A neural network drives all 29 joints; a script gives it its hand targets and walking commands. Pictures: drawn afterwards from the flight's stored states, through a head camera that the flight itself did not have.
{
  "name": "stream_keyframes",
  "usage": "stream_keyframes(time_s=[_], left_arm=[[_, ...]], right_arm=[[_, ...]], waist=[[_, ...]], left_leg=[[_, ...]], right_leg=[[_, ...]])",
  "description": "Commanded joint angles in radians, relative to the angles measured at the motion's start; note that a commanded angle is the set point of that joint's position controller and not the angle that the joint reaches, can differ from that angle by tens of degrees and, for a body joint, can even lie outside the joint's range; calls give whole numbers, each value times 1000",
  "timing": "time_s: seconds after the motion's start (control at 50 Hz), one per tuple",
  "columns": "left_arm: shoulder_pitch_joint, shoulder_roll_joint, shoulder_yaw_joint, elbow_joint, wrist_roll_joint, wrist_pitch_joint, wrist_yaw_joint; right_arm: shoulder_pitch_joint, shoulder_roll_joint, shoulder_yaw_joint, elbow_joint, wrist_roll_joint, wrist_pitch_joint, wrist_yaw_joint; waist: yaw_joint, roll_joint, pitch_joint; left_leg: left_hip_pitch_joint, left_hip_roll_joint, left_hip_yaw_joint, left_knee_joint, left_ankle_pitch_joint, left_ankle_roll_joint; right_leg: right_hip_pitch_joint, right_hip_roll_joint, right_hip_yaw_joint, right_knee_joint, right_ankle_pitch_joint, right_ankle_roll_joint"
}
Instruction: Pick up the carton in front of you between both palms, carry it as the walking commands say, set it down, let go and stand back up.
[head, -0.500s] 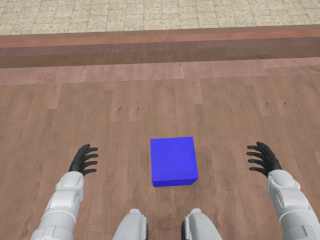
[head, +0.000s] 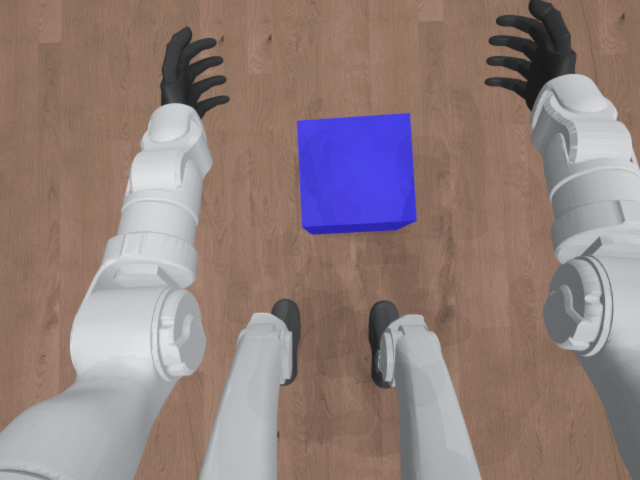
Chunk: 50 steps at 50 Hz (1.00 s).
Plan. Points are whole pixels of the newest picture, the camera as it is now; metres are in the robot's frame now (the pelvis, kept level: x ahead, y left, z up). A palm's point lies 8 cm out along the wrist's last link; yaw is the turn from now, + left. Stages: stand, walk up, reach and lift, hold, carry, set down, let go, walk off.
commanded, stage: reach and lift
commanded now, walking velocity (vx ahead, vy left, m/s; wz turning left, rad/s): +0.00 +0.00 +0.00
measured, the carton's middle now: (353, 182) +0.51 -0.03 -0.51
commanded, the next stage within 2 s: none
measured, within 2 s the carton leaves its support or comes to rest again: leaves its support in 1.64 s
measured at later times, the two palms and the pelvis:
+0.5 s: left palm (240, 172) +0.50 +0.18 -0.34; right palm (464, 165) +0.51 -0.21 -0.34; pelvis +0.01 +0.02 -0.17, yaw +1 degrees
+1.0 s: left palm (253, 175) +0.51 +0.18 -0.44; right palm (436, 171) +0.52 -0.19 -0.46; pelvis -0.02 +0.01 -0.26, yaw +2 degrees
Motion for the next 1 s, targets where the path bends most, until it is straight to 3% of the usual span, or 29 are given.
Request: stream_keyframes(time_s=[0.0, 0.02, 0.06, 0.08, 0.12, 0.2, 0.22, 0.26, 0.28, 0.3, 0.32, 0.38, 0.4, 0.42, 0.44, 0.48, 0.56, 0.6, 0.62, 0.64, 0.68, 0.7, 0.72, 0.78, 0.84, 0.88, 0.9, 0.92, 0.98], left_arm=[[-153, 32, 49, -84, 71, -75, -9], [-127, 33, 76, -59, 90, -84, -14], [-91, 25, 82, -33, 105, -107, -19], [-82, 26, 87, -21, 104, -121, -21], [-62, 34, 71, -20, 97, -151, -19], [-21, 59, 27, -34, 42, -198, -3], [-13, 62, -5, -58, 10, -206, 4], [-2, 61, -72, -103, -44, -214, 19], [-26, 74, -95, -119, -66, -212, 24], [-45, 91, -101, -151, -77, -210, 31], [-100, 96, -128, -204, -109, -202, 39], [-145, 126, -161, -258, -136, -176, 64], [-147, 112, -178, -236, -147, -163, 69], [-182, 107, -179, -247, -156, -155, 73], [-187, 111, -189, -224, -160, -147, 76], [-224, 138, -178, -164, -162, -130, 82], [-323, 129, -181, 2, -161, -120, 73], [-385, 132, -180, 45, -146, -129, 73], [-433, 152, -166, 49, -152, -129, 71], [-440, 150, -167, 72, -152, -134, 73], [-476, 167, -159, 132, -165, -140, 70], [-492, 172, -167, 133, -162, -149, 72], [-488, 186, -160, 159, -160, -155, 71], [-513, 169, -208, 158, -217, -174, 67], [-520, 143, -268, 121, -290, -187, 62], [-518, 132, -275, 95, -300, -190, 58], [-492, 133, -275, 102, -308, -191, 60], [-474, 102, -292, 105, -318, -193, 60], [-367, 120, -248, 169, -292, -200, 64]], right_arm=[[-205, -81, -69, -66, -67, -70, -1], [-189, -55, -58, -58, -69, -79, -1], [-145, -49, -79, -24, -77, -96, -5], [-118, -35, -82, -10, -90, -107, -9], [-76, -18, -82, -28, -75, -130, -19], [-21, -23, -17, -87, -5, -172, -64], [-15, -25, 8, -125, 20, -180, -75], [-28, -69, 27, -196, 59, -186, -97], [-38, -90, 44, -207, 77, -183, -98], [-50, -107, 58, -215, 100, -181, -103], [-106, -149, 66, -257, 126, -179, -104], [-173, -185, 99, -296, 186, -162, -105], [-159, -184, 105, -260, 193, -158, -103], [-176, -203, 108, -245, 197, -153, -101], [-181, -194, 115, -218, 201, -149, -96], [-236, -215, 121, -169, 213, -136, -91], [-331, -206, 130, 31, 195, -128, -74], [-400, -232, 126, 70, 202, -140, -72], [-433, -223, 143, 82, 198, -140, -70], [-461, -240, 155, 83, 212, -146, -72], [-501, -237, 182, 131, 230, -150, -74], [-522, -260, 178, 138, 235, -159, -78], [-504, -237, 201, 164, 239, -161, -81], [-539, -246, 233, 144, 264, -178, -99], [-548, -280, 241, 69, 265, -201, -118], [-582, -279, 257, 8, 260, -205, -125], [-551, -268, 272, 23, 264, -200, -126], [-539, -245, 265, 17, 264, -199, -126], [-449, -211, 247, 69, 232, -190, -127]], waist=[[-22, -72, -981], [-6, -81, -960], [-11, -50, -920], [-16, -81, -903], [-21, -61, -930], [-23, -83, -1076], [-36, -96, -1137], [-51, -52, -1221], [-59, -52, -1238], [-41, -33, -1258], [-59, -1, -1319], [-44, 8, -1362], [-69, 9, -1344], [-57, 18, -1322], [-78, -1, -1279], [-49, -13, -1184], [-62, -35, -871], [-53, 1, -805], [-51, -31, -801], [-30, -26, -812], [-22, -48, -782], [-15, -20, -792], [-12, -34, -776], [-26, -42, -846], [-82, -37, -958], [-67, -31, -1011], [-70, -55, -1046], [-83, -47, -1028], [-73, -98, -947]], left_leg=[[250, -101, 61, -13, 57, -23], [206, -100, 63, 17, 80, -19], [90, -100, 64, 97, 76, -23], [44, -101, 59, 133, 89, -20], [-22, -102, 53, 212, 131, -23], [-98, -100, 39, 363, 252, -25], [-96, -99, 31, 384, 291, -21], [-71, -102, 32, 436, 339, -23], [-52, -95, 26, 461, 370, -26], [8, -100, 29, 496, 372, -24], [62, -95, 20, 537, 384, -33], [133, -101, 32, 603, 355, -32], [144, -103, 31, 618, 333, -32], [123, -105, 38, 644, 305, -35], [102, -102, 35, 651, 244, -30], [64, -94, 42, 673, 142, -26], [-87, -72, 26, 689, -89, -17], [-100, -60, 22, 715, -134, -15], [-110, -63, 23, 733, -125, -13], [-98, -63, 28, 747, -131, -13], [-101, -60, 26, 764, -150, -9], [-99, -58, 27, 780, -131, -13], [-117, -58, 36, 799, -119, -13], [-75, -58, 34, 823, -59, -17], [-37, -63, 28, 860, 45, -24], [-56, -70, 34, 875, 96, -26], [-28, -73, 43, 885, 132, -30], [-82, -79, 53, 887, 121, -31], [-185, -91, 67, 877, 86, -36]], right_leg=[[501, 58, -4, -55, 142, 51], [471, 55, 5, -29, 174, 55], [401, 52, 18, 50, 201, 51], [333, 52, 13, 87, 213, 56], [275, 47, 24, 175, 275, 56], [266, 35, 55, 323, 494, 59], [302, 29, 56, 361, 567, 57], [324, 25, 43, 428, 610, 54], [285, 26, 33, 455, 608, 57], [235, 25, 25, 475, 539, 54], [207, 28, 18, 506, 514, 46], [141, 40, -15, 577, 402, 54], [107, 42, -29, 587, 352, 54], [86, 35, -21, 603, 323, 49], [59, 36, -34, 616, 271, 53], [-12, 19, -25, 633, 151, 53], [-190, -9, -19, 652, -97, 39], [-248, -17, -8, 682, -146, 33], [-229, -22, -5, 691, -146, 35], [-218, -20, 1, 706, -162, 33], [-206, -26, 1, 720, -180, 35], [-206, -25, 8, 736, -166, 31], [-191, -24, 18, 733, -155, 29], [-139, -25, 6, 771, -87, 30], [-74, -25, -12, 812, 36, 28], [-25, -19, -4, 832, 113, 29], [33, -17, 0, 831, 157, 35], [44, -16, -2, 830, 178, 30], [84, -15, 13, 814, 186, 41]])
